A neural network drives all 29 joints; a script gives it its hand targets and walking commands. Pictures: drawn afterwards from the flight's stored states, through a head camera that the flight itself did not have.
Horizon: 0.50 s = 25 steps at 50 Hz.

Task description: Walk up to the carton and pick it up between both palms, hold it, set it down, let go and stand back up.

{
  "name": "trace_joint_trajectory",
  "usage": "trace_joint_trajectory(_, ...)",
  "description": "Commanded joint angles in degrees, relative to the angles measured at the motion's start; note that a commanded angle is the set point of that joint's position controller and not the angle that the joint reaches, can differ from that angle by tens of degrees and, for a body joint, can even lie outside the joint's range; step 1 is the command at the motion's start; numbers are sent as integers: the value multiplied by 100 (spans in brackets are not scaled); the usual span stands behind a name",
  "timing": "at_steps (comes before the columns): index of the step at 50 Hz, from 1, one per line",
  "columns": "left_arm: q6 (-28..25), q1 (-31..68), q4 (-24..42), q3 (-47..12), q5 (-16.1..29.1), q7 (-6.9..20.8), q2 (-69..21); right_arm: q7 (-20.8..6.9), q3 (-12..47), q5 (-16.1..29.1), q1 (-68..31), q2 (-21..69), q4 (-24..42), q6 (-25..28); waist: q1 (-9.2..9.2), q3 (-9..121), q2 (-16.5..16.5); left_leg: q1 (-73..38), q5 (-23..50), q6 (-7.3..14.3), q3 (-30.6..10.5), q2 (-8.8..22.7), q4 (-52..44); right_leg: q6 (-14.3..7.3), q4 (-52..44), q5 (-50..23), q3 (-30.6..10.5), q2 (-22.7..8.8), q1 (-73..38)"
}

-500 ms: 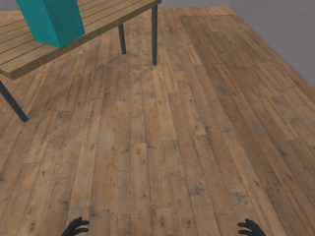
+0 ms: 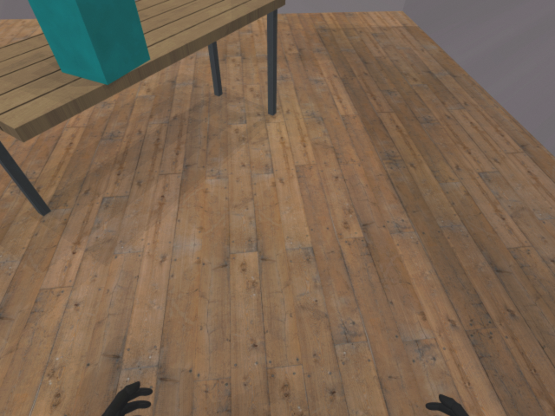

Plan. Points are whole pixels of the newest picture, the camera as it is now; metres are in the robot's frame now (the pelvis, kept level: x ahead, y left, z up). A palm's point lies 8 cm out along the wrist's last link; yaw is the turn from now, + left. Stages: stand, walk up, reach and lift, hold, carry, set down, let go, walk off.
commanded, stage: stand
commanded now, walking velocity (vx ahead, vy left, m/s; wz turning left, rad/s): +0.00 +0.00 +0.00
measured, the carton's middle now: (93, 27) +1.23 +0.61 +0.06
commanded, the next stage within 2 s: walk up in 1.80 s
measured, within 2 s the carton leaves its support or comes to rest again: neither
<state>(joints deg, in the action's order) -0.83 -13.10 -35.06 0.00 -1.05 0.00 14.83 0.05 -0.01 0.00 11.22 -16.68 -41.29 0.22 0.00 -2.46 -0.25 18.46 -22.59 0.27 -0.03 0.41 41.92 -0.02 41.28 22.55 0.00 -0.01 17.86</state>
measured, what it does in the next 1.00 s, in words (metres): stands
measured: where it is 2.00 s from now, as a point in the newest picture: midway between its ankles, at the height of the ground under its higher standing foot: outside the picture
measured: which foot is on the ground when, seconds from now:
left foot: down 0.00-1.00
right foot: down 0.00-1.00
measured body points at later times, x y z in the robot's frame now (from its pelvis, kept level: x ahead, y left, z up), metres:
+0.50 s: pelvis +0.00 +0.00 +0.00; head +0.01 +0.00 +0.45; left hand +0.14 +0.26 -0.10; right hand +0.13 -0.27 -0.11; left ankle +0.00 +0.12 -0.72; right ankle -0.01 -0.12 -0.72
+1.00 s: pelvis -0.01 +0.00 +0.00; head -0.01 +0.00 +0.45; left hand +0.12 +0.26 -0.10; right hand +0.11 -0.28 -0.11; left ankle +0.00 +0.12 -0.72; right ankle -0.01 -0.12 -0.72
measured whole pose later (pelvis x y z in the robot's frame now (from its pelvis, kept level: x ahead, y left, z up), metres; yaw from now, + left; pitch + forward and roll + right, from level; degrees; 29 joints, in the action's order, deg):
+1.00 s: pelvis -0.01 +0.00 +0.00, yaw +0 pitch -2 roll +0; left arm -1.1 -13.1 -40.0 0.0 -1.1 0.0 15.7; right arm 0.0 0.0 0.0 11.2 -18.0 -46.3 0.7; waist 0.0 -2.5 -0.3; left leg 18.4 -21.5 0.3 0.0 0.4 41.9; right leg 0.0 41.3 21.5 0.0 0.0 17.9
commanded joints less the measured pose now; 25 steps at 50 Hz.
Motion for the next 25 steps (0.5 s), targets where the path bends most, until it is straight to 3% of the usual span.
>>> trace_joint_trajectory(1, -301, 357, 140, 497, -50, -69, 1500, 61, -482, -169, -447, -1416, 430, 342, 20, 469, 24, -213, 1655, 394, -418, 450, -660, -448, -687, -1601, -428, -507, -36)
trace_joint_trajectory(3, -320, 321, 139, 554, -30, -72, 1589, 43, -484, -128, -396, -1438, 398, 330, 45, 655, -65, -349, 1847, 373, -396, 456, -684, -472, -680, -1741, -531, -558, -41)
trace_joint_trajectory(4, -301, 298, 133, 549, 25, -79, 1494, 49, -491, -155, -386, -1439, 306, 324, -63, 565, -74, -269, 1787, 460, -556, 511, -630, -465, -615, -1570, -519, -544, -78)
trace_joint_trajectory(6, -259, 224, 26, 538, -18, -110, 1593, 55, -497, -139, -325, -1529, 294, 328, 34, 404, 3, -194, 1594, 470, -551, 464, -671, -484, -690, -1542, -469, -484, -43)
trace_joint_trajectory(8, -296, 207, 28, 538, -8, -105, 1596, 31, -448, -138, -362, -1508, 301, 340, -12, 668, -92, -296, 1734, 421, -464, 494, -697, -506, -649, -1603, -504, -551, -231)
trace_joint_trajectory(9, -323, 216, 97, 526, 9, -78, 1532, 37, -497, -131, -330, -1479, 283, 315, -8, 694, 83, -234, 1785, 421, -517, 516, -608, -457, -641, -1642, -429, -538, -230)
trace_joint_trajectory(10, -294, 362, 25, 542, 4, -94, 1620, 37, -442, -135, -435, -1420, 265, 309, 2, 508, -167, -218, 1755, 467, -548, 495, -761, -459, -613, -1606, -456, -512, -106)
trace_joint_trajectory(14, -321, 275, -17, 562, 3, -97, 1620, 44, -449, -142, -344, -1386, 220, 351, 64, 778, 112, -389, 1913, 444, -498, 493, -626, -456, -694, -1777, -550, -577, -291)
trace_joint_trajectory(15, -325, 289, -3, 569, 8, -84, 1630, 44, -431, -150, -353, -1407, 178, 360, 24, 704, -97, -339, 2022, 419, -504, 475, -592, -471, -577, -1878, -556, -586, -229)
trace_joint_trajectory(20, -310, 210, -113, 572, 38, -82, 1659, 63, -431, -125, -424, -1458, 153, 311, -69, 615, 28, -441, 2085, 460, -488, 544, -726, -443, -617, -1895, -413, -510, -254)
trace_joint_trajectory(21, -290, 194, -128, 567, 58, -83, 1688, 46, -447, -68, -454, -1535, 202, 342, 3, 792, -128, -455, 2049, 434, -520, 538, -746, -464, -645, -1894, -522, -587, -290)
trace_joint_trajectory(22, -273, 361, -125, 507, 13, -65, 1577, 54, -438, -106, -432, -1462, 156, 372, -38, 664, 96, -375, 1849, 403, -529, 535, -746, -491, -696, -1749, -466, -542, -258)
trace_joint_trajectory(24, -261, 363, -158, 525, 21, -68, 1643, 53, -439, -148, -472, -1458, 144, 365, -19, 503, -112, -321, 1733, 436, -533, 546, -750, -474, -714, -1567, -502, -577, -73)
trace_joint_trajectory(25, -277, 308, -173, 508, 71, -57, 1612, 71, -421, -96, -371, -1443, 144, 331, 34, 654, 45, -353, 1889, 468, -606, 575, -777, -451, -695, -1662, -476, -520, -265)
